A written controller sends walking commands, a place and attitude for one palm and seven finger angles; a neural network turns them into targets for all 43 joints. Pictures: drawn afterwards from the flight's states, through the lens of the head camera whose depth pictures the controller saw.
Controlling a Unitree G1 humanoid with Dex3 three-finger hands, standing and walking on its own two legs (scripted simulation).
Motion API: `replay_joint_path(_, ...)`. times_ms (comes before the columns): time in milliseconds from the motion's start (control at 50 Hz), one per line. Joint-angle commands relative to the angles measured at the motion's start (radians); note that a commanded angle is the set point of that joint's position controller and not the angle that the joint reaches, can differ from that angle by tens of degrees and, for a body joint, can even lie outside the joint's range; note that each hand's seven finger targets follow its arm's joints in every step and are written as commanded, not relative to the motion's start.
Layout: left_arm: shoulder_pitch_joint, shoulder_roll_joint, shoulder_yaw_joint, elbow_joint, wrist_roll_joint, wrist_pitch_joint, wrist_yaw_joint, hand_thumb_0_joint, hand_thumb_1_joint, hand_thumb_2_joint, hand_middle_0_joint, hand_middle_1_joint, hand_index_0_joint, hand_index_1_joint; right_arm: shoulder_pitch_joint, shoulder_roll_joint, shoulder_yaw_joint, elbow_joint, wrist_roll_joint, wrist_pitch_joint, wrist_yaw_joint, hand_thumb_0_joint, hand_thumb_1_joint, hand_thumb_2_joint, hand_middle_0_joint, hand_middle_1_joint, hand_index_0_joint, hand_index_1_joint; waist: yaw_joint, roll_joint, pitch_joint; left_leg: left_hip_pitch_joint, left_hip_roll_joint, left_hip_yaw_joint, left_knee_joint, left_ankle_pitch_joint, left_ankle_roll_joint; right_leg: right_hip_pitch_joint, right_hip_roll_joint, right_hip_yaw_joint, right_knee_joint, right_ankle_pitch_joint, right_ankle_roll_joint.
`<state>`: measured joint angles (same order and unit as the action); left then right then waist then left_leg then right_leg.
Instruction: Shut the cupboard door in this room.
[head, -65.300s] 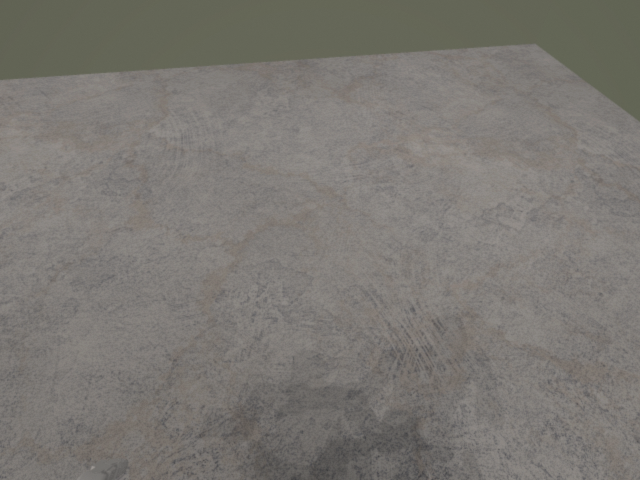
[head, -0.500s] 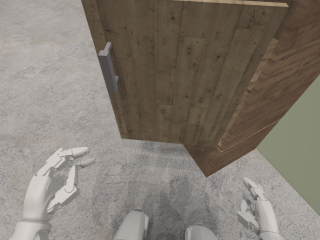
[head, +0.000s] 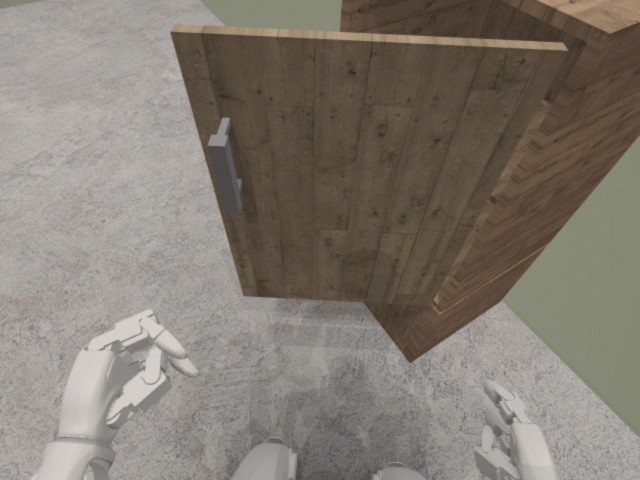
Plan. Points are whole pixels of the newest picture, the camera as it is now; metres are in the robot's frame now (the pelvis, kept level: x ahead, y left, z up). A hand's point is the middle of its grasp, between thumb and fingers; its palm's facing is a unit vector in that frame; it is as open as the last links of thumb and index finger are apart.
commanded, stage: raise the hand and make a fist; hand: left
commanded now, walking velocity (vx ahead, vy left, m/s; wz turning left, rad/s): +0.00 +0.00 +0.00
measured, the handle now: (229, 167) +0.49 +0.17 +0.10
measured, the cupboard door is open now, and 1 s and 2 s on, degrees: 55 55 55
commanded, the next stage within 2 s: bring the fist close to the handle in 0.86 s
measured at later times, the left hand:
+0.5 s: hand (162, 347) +0.23 +0.18 +0.10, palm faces +0.01 -1.00 -0.05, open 3.1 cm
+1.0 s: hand (186, 346) +0.23 +0.16 +0.10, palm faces +0.01 -1.00 -0.04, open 3.1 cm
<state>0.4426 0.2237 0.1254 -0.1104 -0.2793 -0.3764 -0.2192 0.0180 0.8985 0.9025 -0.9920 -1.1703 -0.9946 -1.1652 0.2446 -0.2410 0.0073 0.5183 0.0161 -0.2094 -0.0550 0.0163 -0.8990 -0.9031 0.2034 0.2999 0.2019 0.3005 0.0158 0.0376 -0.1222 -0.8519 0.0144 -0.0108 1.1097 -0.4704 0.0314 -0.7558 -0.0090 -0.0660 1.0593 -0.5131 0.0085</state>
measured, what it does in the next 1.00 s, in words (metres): stands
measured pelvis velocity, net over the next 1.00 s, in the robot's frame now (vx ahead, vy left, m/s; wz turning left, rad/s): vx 0.01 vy -0.03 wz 0.01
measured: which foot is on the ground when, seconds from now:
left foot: down 0.00-1.00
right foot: down 0.00-1.00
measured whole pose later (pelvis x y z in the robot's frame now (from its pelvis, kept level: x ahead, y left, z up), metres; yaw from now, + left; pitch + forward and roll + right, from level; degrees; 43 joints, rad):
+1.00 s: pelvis +0.01 -0.03 +0.02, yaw +0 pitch +9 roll -1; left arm 0.35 0.23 0.15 -0.04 -0.30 -0.31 -0.25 0.02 0.90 0.90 -1.30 -1.50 -1.30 -1.50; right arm 0.26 -0.25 0.03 0.53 0.03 -0.20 -0.05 0.01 -0.90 -0.90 0.20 0.30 0.20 0.30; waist 0.02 0.06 -0.11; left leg -0.69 0.02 -0.02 0.96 -0.42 0.00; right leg -0.62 0.00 -0.07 0.95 -0.49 -0.02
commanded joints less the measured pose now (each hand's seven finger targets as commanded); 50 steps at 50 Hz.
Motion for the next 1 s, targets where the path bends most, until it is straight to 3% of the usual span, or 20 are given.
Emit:
replay_joint_path(0,-0.046,0.101,0.061,-0.223,-0.005,-0.041,0.017,0.000,0.900,0.900,-1.172,-1.360,-1.172,-1.360,-0.038,-0.116,-0.042,-0.175,0.010,-0.038,-0.011,0.000,-0.900,-0.900,0.200,0.300,0.200,0.300,-0.001,0.032,-0.169,0.252,-0.001,-0.070,-0.252,0.158,-0.021,0.056,0.044,-0.019,-0.150,0.170,-0.040)
replay_joint_path(140,-0.108,0.114,0.061,-0.225,-0.007,0.006,0.003,0.000,0.900,0.900,-1.300,-1.500,-1.300,-1.500,-0.032,-0.121,-0.028,-0.191,0.015,-0.026,-0.012,0.000,-0.900,-0.900,0.200,0.300,0.200,0.300,-0.008,0.028,-0.152,0.281,-0.002,-0.075,-0.284,0.147,-0.022,0.088,0.047,-0.021,-0.185,0.179,-0.039)
replay_joint_path(160,-0.109,0.121,0.069,-0.218,-0.009,0.009,0.001,0.000,0.900,0.900,-1.300,-1.500,-1.300,-1.500,-0.036,-0.120,-0.025,-0.190,0.015,-0.027,-0.011,0.000,-0.900,-0.900,0.200,0.300,0.200,0.300,-0.001,0.046,-0.146,0.281,-0.004,-0.072,-0.289,0.148,-0.024,0.100,0.046,-0.019,-0.190,0.178,-0.041)
replay_joint_path(180,-0.111,0.143,0.088,-0.211,-0.008,0.013,0.002,0.000,0.900,0.900,-1.300,-1.500,-1.300,-1.500,-0.032,-0.123,-0.025,-0.185,0.015,-0.025,-0.012,0.000,-0.900,-0.900,0.200,0.300,0.200,0.300,-0.002,0.026,-0.148,0.277,-0.006,-0.069,-0.285,0.159,-0.020,0.114,0.048,-0.015,-0.196,0.189,-0.042)
replay_joint_path(260,-0.140,0.130,0.082,-0.205,-0.019,0.016,-0.005,0.000,0.900,0.900,-1.300,-1.500,-1.300,-1.500,-0.037,-0.119,-0.019,-0.182,0.018,-0.030,-0.011,0.000,-0.900,-0.900,0.200,0.300,0.200,0.300,-0.008,0.026,-0.135,0.287,-0.008,-0.061,-0.297,0.144,-0.020,0.123,0.044,-0.012,-0.220,0.178,-0.038)
replay_joint_path(280,-0.139,0.153,0.102,-0.198,-0.019,0.020,-0.004,0.000,0.900,0.900,-1.300,-1.500,-1.300,-1.500,-0.037,-0.124,-0.020,-0.181,0.017,-0.030,-0.013,0.000,-0.900,-0.900,0.200,0.300,0.200,0.300,-0.002,0.019,-0.134,0.281,-0.008,-0.058,-0.295,0.152,-0.017,0.137,0.046,-0.007,-0.225,0.182,-0.040)
replay_joint_path(300,-0.147,0.133,0.083,-0.204,-0.020,0.022,-0.008,0.000,0.900,0.900,-1.300,-1.500,-1.300,-1.500,-0.040,-0.122,-0.018,-0.182,0.018,-0.032,-0.012,0.000,-0.900,-0.900,0.200,0.300,0.200,0.300,-0.007,0.030,-0.136,0.289,-0.009,-0.055,-0.298,0.157,-0.017,0.139,0.043,-0.007,-0.227,0.186,-0.038)
replay_joint_path(380,-0.161,0.166,0.111,-0.191,-0.022,0.030,-0.009,0.000,0.900,0.900,-1.300,-1.500,-1.300,-1.500,-0.037,-0.127,-0.019,-0.170,0.020,-0.040,-0.014,0.000,-0.900,-0.900,0.200,0.300,0.200,0.300,-0.001,0.011,-0.132,0.294,-0.011,-0.052,-0.306,0.169,-0.015,0.167,0.042,0.000,-0.246,0.195,-0.039)
replay_joint_path(420,-0.177,0.150,0.098,-0.204,-0.026,0.033,-0.013,0.000,0.900,0.900,-1.300,-1.500,-1.300,-1.500,-0.040,-0.124,-0.019,-0.169,0.023,-0.045,-0.014,0.000,-0.900,-0.900,0.200,0.300,0.200,0.300,-0.004,0.038,-0.137,0.312,-0.013,-0.044,-0.310,0.181,-0.015,0.172,0.037,0.003,-0.255,0.208,-0.036)
replay_joint_path(480,-0.141,0.153,0.115,-0.147,-0.031,0.045,-0.011,0.000,0.900,0.900,-1.300,-1.500,-1.300,-1.500,-0.036,-0.127,-0.021,-0.159,0.023,-0.047,-0.014,0.000,-0.900,-0.900,0.200,0.300,0.200,0.300,0.002,-0.022,-0.117,0.290,-0.016,-0.038,-0.311,0.187,-0.013,0.195,0.038,0.010,-0.270,0.211,-0.034)
replay_joint_path(500,-0.144,0.131,0.097,-0.151,-0.032,0.043,-0.015,0.000,0.900,0.900,-1.300,-1.500,-1.300,-1.500,-0.040,-0.126,-0.022,-0.161,0.024,-0.049,-0.012,0.000,-0.900,-0.900,0.200,0.300,0.200,0.300,0.000,-0.012,-0.117,0.292,-0.018,-0.032,-0.311,0.190,-0.013,0.194,0.033,0.012,-0.270,0.215,-0.032)
replay_joint_path(560,-0.160,0.142,0.104,-0.150,-0.035,0.035,-0.017,0.000,0.900,0.900,-1.300,-1.500,-1.300,-1.500,-0.040,-0.127,-0.024,-0.160,0.023,-0.050,-0.011,0.000,-0.900,-0.900,0.200,0.300,0.200,0.300,0.001,-0.002,-0.110,0.287,-0.022,-0.025,-0.309,0.173,-0.013,0.189,0.029,0.022,-0.281,0.194,-0.029)
replay_joint_path(600,-0.160,0.145,0.108,-0.153,-0.033,0.023,-0.016,0.000,0.900,0.900,-1.300,-1.500,-1.300,-1.500,-0.039,-0.128,-0.027,-0.157,0.021,-0.052,-0.011,0.000,-0.900,-0.900,0.200,0.300,0.200,0.300,0.003,-0.025,-0.130,0.287,-0.023,-0.019,-0.297,0.211,-0.009,0.215,0.026,0.036,-0.279,0.237,-0.029)
replay_joint_path(660,-0.170,0.149,0.111,-0.176,-0.033,-0.001,-0.012,0.000,0.900,0.900,-1.300,-1.500,-1.300,-1.500,-0.038,-0.125,-0.028,-0.153,0.021,-0.055,-0.008,0.000,-0.900,-0.900,0.200,0.300,0.200,0.300,0.004,0.011,-0.153,0.301,-0.024,-0.015,-0.289,0.227,-0.010,0.208,0.026,0.035,-0.265,0.260,-0.029)
replay_joint_path(780,-0.168,0.153,0.110,-0.141,-0.031,-0.001,-0.016,0.000,0.900,0.900,-1.300,-1.500,-1.300,-1.500,-0.036,-0.126,-0.031,-0.143,0.023,-0.046,-0.009,0.000,-0.900,-0.900,0.200,0.300,0.200,0.300,-0.004,-0.017,-0.122,0.276,-0.023,-0.011,-0.277,0.211,-0.007,0.210,0.024,0.056,-0.280,0.244,-0.026)
replay_joint_path(940,-0.176,0.137,0.106,-0.134,-0.041,0.003,-0.024,0.000,0.900,0.900,-1.300,-1.500,-1.300,-1.500,-0.038,-0.118,-0.029,-0.149,0.025,-0.039,-0.009,0.000,-0.900,-0.900,0.200,0.300,0.200,0.300,-0.003,-0.033,-0.134,0.273,-0.026,-0.004,-0.268,0.221,-0.008,0.224,0.016,0.072,-0.285,0.273,-0.016)
replay_joint_path(980,-0.256,0.157,0.110,-0.107,-0.037,0.004,-0.024,0.000,0.900,0.900,-1.300,-1.500,-1.300,-1.500,-0.035,-0.126,-0.025,-0.136,0.023,-0.035,-0.014,0.000,-0.900,-0.900,0.200,0.300,0.200,0.300,-0.017,-0.052,-0.098,0.245,-0.024,-0.009,-0.258,0.205,-0.006,0.206,0.017,0.081,-0.290,0.249,-0.017)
